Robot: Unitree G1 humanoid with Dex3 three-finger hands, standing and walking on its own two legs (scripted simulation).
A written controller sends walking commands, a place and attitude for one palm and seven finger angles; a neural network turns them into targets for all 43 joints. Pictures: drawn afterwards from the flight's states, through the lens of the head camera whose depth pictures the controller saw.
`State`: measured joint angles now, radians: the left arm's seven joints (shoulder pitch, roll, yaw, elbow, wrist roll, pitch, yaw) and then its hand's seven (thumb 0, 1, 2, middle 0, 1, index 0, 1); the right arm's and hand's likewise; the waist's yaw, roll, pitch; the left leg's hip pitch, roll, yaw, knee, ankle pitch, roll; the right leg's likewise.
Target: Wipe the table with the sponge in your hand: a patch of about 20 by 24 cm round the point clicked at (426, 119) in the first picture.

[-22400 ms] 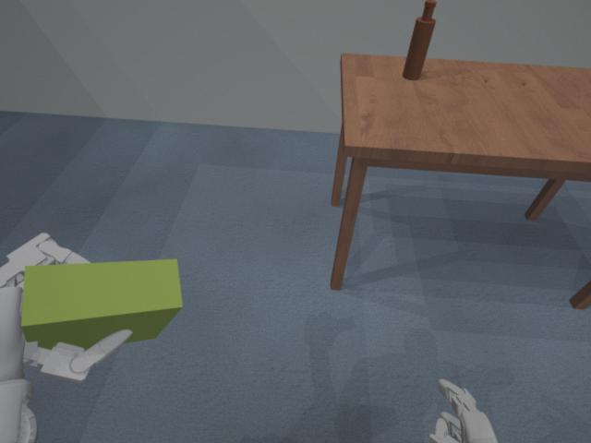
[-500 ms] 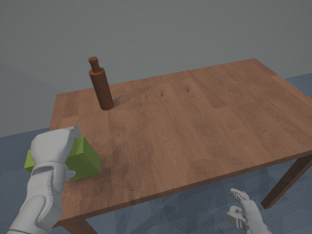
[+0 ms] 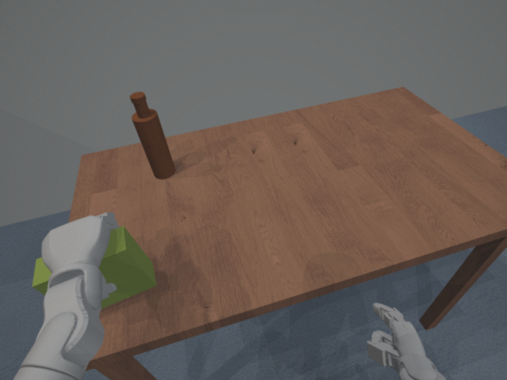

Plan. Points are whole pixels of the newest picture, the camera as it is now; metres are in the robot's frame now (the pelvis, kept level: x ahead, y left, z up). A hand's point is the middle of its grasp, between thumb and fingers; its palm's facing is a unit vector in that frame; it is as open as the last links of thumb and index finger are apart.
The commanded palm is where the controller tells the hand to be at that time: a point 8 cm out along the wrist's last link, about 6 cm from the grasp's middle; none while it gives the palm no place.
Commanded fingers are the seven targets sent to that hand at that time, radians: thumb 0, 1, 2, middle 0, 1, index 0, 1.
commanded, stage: lower the sponge onto the table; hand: left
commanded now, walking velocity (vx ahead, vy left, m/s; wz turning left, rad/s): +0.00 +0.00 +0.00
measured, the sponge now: (106, 279) +0.25 +0.30 +0.02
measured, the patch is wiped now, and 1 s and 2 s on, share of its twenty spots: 0.00 0.15 0.30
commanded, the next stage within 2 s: wipe forward along the first lane in 1.00 s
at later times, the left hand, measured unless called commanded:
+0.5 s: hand (113, 273) +0.25 +0.28 +0.04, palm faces -0.04 -0.11 -0.99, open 9.3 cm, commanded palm +0.22 +0.28 +0.11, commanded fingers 0.00 0.10 1.30 -1.20 -1.60 -1.20 -1.60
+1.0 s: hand (112, 275) +0.25 +0.29 +0.04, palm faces -0.03 -0.07 -1.00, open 9.3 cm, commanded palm +0.22 +0.27 +0.08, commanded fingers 0.00 0.10 1.30 -1.20 -1.60 -1.20 -1.60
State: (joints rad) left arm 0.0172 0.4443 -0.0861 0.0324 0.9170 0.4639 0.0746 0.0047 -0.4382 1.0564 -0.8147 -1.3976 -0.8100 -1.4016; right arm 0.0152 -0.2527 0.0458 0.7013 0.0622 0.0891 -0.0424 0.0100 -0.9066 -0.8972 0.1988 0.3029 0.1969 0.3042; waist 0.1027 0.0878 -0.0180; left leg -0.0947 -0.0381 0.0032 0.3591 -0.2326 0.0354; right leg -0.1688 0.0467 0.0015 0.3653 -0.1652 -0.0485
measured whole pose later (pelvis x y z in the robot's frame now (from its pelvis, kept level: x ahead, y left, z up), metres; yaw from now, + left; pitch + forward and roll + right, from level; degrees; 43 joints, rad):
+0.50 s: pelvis +0.00 +0.01 +0.00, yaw +0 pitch +0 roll +0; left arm 0.07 0.40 -0.12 0.07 0.94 0.38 0.10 0.00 -0.44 1.06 -0.81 -1.40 -0.81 -1.40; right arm 0.04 -0.26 0.02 0.70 0.05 0.07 -0.05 0.01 -0.91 -0.90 0.20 0.30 0.20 0.30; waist 0.10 0.09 -0.04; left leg -0.13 -0.04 0.00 0.39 -0.25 0.04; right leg -0.21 0.04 0.00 0.39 -0.18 -0.04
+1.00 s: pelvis +0.00 +0.01 +0.00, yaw +1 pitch +1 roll +0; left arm 0.06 0.39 -0.14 0.09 0.97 0.38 0.14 0.01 -0.43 1.06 -0.80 -1.42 -0.80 -1.42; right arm 0.05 -0.26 0.02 0.69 0.06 0.08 -0.04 0.01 -0.91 -0.90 0.20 0.30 0.20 0.30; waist 0.11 0.09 -0.05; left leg -0.17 -0.05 0.00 0.41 -0.26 0.05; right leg -0.23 0.03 0.00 0.42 -0.19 -0.04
